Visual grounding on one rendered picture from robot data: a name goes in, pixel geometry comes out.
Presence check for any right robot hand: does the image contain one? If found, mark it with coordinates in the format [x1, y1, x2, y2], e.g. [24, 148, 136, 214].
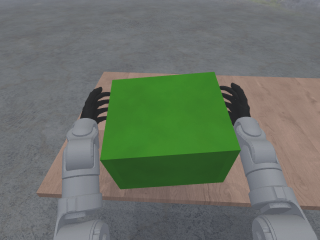
[219, 82, 251, 126]

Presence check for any left robot hand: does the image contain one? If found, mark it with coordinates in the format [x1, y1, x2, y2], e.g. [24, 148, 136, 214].
[80, 87, 110, 124]

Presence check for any table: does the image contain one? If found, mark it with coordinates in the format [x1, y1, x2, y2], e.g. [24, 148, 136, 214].
[36, 71, 320, 211]

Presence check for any robot left upper arm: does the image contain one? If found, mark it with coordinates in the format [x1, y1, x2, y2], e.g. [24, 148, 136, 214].
[55, 219, 110, 240]

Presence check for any robot right upper arm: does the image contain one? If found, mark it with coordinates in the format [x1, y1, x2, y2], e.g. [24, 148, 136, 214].
[252, 214, 317, 240]

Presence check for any robot right forearm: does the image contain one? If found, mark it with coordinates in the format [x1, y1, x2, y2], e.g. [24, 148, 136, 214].
[233, 116, 318, 240]

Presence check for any robot left forearm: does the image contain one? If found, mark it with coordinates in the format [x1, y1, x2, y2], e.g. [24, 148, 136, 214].
[53, 118, 103, 240]

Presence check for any carton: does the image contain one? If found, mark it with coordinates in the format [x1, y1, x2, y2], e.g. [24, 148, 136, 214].
[100, 72, 241, 189]

